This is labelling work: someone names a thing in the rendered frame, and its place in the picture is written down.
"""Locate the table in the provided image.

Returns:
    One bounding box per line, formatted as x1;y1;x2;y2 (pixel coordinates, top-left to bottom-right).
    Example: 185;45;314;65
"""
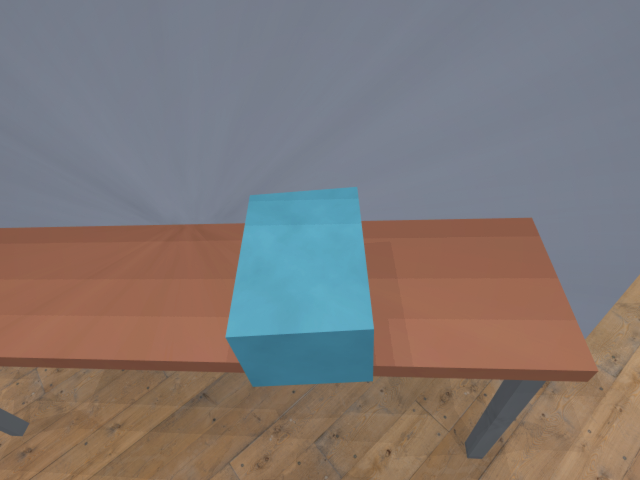
0;218;598;459

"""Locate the carton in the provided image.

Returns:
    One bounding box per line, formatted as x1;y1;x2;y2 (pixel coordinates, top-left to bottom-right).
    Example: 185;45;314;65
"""
225;187;374;387

